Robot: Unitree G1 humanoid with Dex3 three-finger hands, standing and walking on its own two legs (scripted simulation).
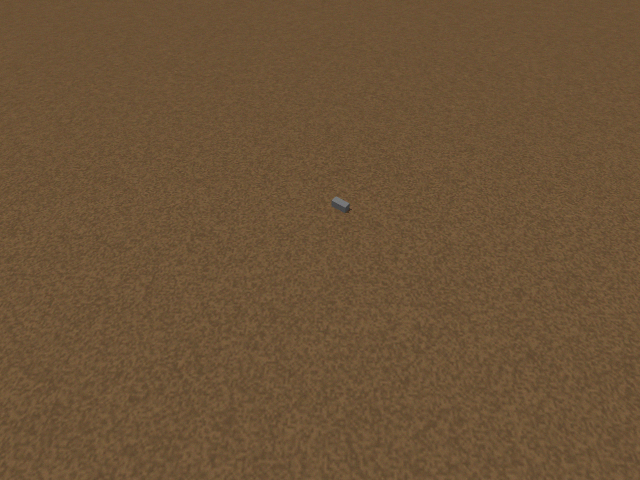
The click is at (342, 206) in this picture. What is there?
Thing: small brick
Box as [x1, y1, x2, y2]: [331, 196, 349, 212]
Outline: 336,196 332,200 331,205 345,212 348,209 349,203
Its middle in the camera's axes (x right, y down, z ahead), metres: +0.10 -0.15 +1.76
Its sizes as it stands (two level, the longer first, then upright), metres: 0.076 0.035 0.035
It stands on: the floor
